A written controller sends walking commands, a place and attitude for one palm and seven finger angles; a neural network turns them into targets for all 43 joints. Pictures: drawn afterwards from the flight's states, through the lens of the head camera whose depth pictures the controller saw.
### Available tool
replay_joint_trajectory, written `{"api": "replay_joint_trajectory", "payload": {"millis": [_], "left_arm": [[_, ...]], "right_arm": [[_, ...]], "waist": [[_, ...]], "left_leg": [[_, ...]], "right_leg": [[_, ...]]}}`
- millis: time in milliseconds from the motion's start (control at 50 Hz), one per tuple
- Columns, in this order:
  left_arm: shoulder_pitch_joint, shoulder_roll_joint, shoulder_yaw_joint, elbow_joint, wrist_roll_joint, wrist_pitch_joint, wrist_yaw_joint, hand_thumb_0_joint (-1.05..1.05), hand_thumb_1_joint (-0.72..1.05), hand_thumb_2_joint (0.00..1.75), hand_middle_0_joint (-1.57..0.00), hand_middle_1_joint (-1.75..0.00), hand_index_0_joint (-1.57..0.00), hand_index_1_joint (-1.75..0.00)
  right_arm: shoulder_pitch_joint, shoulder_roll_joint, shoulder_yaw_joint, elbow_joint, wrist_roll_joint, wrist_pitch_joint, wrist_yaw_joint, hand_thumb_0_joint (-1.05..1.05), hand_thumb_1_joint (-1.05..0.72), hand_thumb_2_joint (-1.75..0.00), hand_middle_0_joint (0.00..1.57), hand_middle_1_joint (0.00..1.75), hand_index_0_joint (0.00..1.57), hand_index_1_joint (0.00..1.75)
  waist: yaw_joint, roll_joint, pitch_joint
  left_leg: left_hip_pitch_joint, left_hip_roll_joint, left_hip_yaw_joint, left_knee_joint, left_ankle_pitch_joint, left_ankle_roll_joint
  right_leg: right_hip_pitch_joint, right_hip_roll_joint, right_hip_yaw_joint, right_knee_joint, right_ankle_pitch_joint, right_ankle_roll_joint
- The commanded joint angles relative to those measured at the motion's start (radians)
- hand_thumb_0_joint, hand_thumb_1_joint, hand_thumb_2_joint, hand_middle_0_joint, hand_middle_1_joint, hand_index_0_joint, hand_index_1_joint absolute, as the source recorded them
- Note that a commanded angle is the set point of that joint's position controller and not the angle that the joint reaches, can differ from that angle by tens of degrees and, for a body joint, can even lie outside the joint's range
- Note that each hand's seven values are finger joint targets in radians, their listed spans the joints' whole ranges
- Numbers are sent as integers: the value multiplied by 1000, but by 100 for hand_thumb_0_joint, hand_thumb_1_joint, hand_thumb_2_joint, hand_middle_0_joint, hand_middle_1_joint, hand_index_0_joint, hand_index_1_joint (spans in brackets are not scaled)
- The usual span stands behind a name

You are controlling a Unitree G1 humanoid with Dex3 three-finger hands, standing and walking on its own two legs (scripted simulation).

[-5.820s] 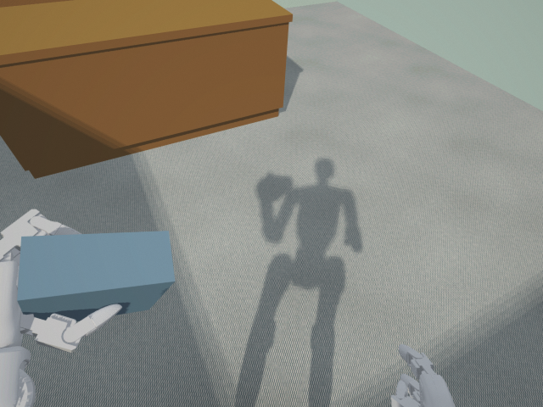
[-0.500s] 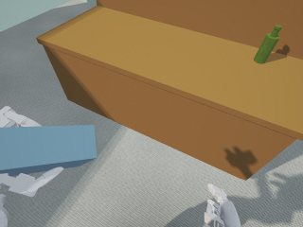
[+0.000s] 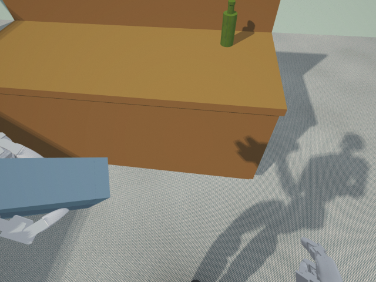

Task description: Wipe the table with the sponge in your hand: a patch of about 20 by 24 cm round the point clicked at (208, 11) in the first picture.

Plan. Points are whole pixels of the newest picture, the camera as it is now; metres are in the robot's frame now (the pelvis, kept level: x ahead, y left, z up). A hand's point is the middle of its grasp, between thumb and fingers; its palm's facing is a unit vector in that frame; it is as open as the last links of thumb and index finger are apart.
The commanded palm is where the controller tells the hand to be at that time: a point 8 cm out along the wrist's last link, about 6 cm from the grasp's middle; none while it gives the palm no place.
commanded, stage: turn to face it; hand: left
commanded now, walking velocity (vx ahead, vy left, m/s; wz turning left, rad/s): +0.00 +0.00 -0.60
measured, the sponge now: (67, 187) +0.23 +0.20 +0.16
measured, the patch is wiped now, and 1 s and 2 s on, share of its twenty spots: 0.00 0.00 0.00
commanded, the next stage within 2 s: take the last steps up to it in 0.74 s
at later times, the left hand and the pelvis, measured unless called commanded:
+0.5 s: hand (131, 205) +0.21 +0.10 +0.16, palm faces +0.13 -0.88 -0.46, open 10.2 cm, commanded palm +0.14 +0.17 +0.18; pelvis -0.09 -0.06 -0.02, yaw -16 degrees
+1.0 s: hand (157, 253) +0.15 +0.05 +0.16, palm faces +0.00 -0.92 -0.38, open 10.2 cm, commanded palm +0.12 +0.11 +0.18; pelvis -0.15 -0.07 +0.00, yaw -26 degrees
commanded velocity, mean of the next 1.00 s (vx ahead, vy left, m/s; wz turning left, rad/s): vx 0.05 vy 0.03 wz -0.34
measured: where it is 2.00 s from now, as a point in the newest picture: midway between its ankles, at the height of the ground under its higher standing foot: outside the picture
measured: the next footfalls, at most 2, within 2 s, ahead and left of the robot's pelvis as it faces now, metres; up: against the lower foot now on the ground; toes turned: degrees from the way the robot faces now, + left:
left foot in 0.12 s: +0.00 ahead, +0.14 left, +0.00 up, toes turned -1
right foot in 0.42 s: -0.05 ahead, -0.19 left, +0.00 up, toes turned -18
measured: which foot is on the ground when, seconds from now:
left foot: up 0.00-0.10, down 0.12-0.42, up 0.44-0.70, down 0.72-1.00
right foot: down 0.00-0.14, up 0.16-0.40, down 0.42-0.74, up 0.76-1.00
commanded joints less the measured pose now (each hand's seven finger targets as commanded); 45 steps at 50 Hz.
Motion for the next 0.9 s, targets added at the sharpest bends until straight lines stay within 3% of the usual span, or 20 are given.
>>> {"api": "replay_joint_trajectory", "payload": {"millis": [0, 80, 120, 140, 160, 200, 300, 360, 380, 400, 420, 460, 520, 620, 680, 720, 760, 800, 840, 880], "left_arm": [[-36, 114, 91, -130, -3, -29, 17, 0, 10, 130, -120, -160, -120, -160], [-120, 139, 66, -197, 5, -37, 2, 0, 10, 130, -120, -160, -120, -160], [-147, 146, 81, -236, 12, -52, -11, 0, 10, 130, -120, -160, -120, -160], [-162, 180, 106, -249, 37, -49, -2, 0, 10, 130, -120, -160, -120, -160], [-224, 237, 148, -320, 46, -59, 6, 0, 10, 130, -120, -160, -120, -160], [-93, 134, 104, -195, 36, -39, -8, 0, 10, 130, -120, -160, -120, -160], [-181, 83, 37, -177, 36, -30, 8, 0, 10, 130, -120, -160, -120, -160], [-242, 80, 17, -120, 54, -15, 6, 0, 10, 130, -120, -160, -120, -160], [-268, 103, 32, -128, 56, -19, 9, 0, 10, 130, -120, -160, -120, -160], [-246, 171, 90, -119, 56, -31, 19, 0, 10, 130, -120, -160, -120, -160], [-208, 211, 153, -113, 46, -38, 30, 0, 10, 130, -120, -160, -120, -160], [-89, 207, 166, -167, 25, -29, 19, 0, 10, 130, -120, -160, -120, -160], [64, 198, 215, -301, 3, -71, 28, 0, 10, 130, -120, -160, -120, -160], [100, 191, 236, -351, 5, -72, 34, 0, 10, 130, -120, -160, -120, -160], [90, 159, 203, -292, 10, -58, 30, 0, 10, 130, -120, -160, -120, -160], [53, 138, 181, -257, 19, -67, 26, 0, 10, 130, -120, -160, -120, -160], [4, 166, 175, -210, 39, -76, 21, 0, 10, 130, -120, -160, -120, -160], [-52, 87, 76, -174, 44, -69, 10, 0, 10, 130, -120, -160, -120, -160], [-117, 47, 4, -182, 54, -46, 3, 0, 10, 130, -120, -160, -120, -160], [-165, 45, -30, -221, 63, -36, 9, 0, 10, 130, -120, -160, -120, -160]], "right_arm": [[-90, -44, 9, -179, 10, -24, 11, 0, -90, -90, 20, 30, 20, 30], [-50, -56, 6, -177, 0, -12, 16, 0, -90, -90, 20, 30, 20, 30], [-75, -75, 3, -193, -23, -29, 10, 0, -90, -90, 20, 30, 20, 30], [-98, -29, 19, -192, -24, -50, 3, 0, -90, -90, 20, 30, 20, 30], [-108, 4, 24, -188, -23, -64, -1, 0, -90, -90, 20, 30, 20, 30], [-85, -30, -1, -169, -10, -72, 12, 0, -90, -90, 20, 30, 20, 30], [-24, -45, 10, -144, 4, -115, 19, 0, -90, -90, 20, 30, 20, 30], [-13, -52, 3, -123, 4, -136, 23, 0, -90, -90, 20, 30, 20, 30], [-20, -36, 5, -125, 10, -138, 28, 0, -90, -90, 20, 30, 20, 30], [-50, -3, 16, -141, 5, -139, 23, 0, -90, -90, 20, 30, 20, 30], [-103, 4, 27, -141, -7, -136, 15, 0, -90, -90, 20, 30, 20, 30], [-119, -9, 6, -147, 3, -102, 20, 0, -90, -90, 20, 30, 20, 30], [-151, 28, 42, -147, -6, -70, 25, 0, -90, -90, 20, 30, 20, 30], [-125, 2, 18, -155, -7, -73, 13, 0, -90, -90, 20, 30, 20, 30], [-70, -17, 5, -137, 1, -79, 2, 0, -90, -90, 20, 30, 20, 30], [-80, -59, -12, -149, -5, -84, -14, 0, -90, -90, 20, 30, 20, 30], [-90, -35, -1, -131, -19, -110, -16, 0, -90, -90, 20, 30, 20, 30], [-54, -45, -5, -110, -13, -119, -7, 0, -90, -90, 20, 30, 20, 30], [-50, -58, -10, -100, 2, -130, 0, 0, -90, -90, 20, 30, 20, 30], [-55, -54, 0, -107, 1, -146, -5, 0, -90, -90, 20, 30, 20, 30]], "waist": [[39, -106, -210], [8, -21, -187], [17, 251, -113], [34, 281, -66], [43, 242, -56], [42, 226, -16], [11, 232, -19], [6, 168, -67], [5, 40, -102], [20, -204, -121], [40, -290, -149], [33, -207, -201], [26, -48, -250], [19, -76, -259], [-11, -9, -239], [8, 277, -155], [9, 349, -115], [-4, 221, -72], [-2, 234, -77], [-14, 273, -70]], "left_leg": [[18, -7, 7, -136, -40, 27], [268, 40, 15, -386, 9, 77], [268, 353, -279, -561, -90, 215], [96, 485, -330, -599, -67, 283], [-14, 480, -269, -597, -35, 271], [-7, 399, -36, -534, 63, 219], [141, 348, 94, -365, 443, 117], [114, 289, 149, -136, 426, 55], [76, 236, 174, 11, 328, 28], [-147, 122, 158, 198, -47, -6], [-241, 79, 69, 380, -188, -14], [-241, 103, -41, 481, -93, -10], [-222, 85, -2, 320, -42, -11], [-33, 45, 36, -26, 42, 6], [221, 69, 35, -326, 233, 29], [257, 349, -234, -454, 446, 145], [126, 453, -271, -479, 540, 224], [115, 393, -148, -428, 599, 216], [111, 312, -15, -406, 552, 183], [58, 269, -16, -445, 328, 174]], "right_leg": [[202, -300, 371, -174, -236, 36], [-13, -211, 321, -125, -398, 95], [-226, -41, 111, 329, -397, 157], [-223, -62, 10, 685, -389, 170], [-174, -92, 28, 861, -380, 167], [-198, -126, -15, 920, -370, 171], [-30, -130, -176, 342, -423, 195], [175, -116, -217, 76, -157, 187], [237, -210, -109, 22, -10, 144], [366, -376, 172, 33, 408, 43], [350, -486, 295, 38, 621, -25], [331, -464, 310, 51, 420, -41], [379, -405, 185, 85, 460, -54], [273, -372, 200, 68, 311, -48], [91, -307, 157, 116, 51, 34], [-126, -125, 16, 373, -421, 130], [-156, -127, -39, 740, -524, 155], [-161, -150, -51, 736, -444, 163], [-105, -153, -123, 601, -392, 169], [-16, -140, -174, 482, -399, 168]]}}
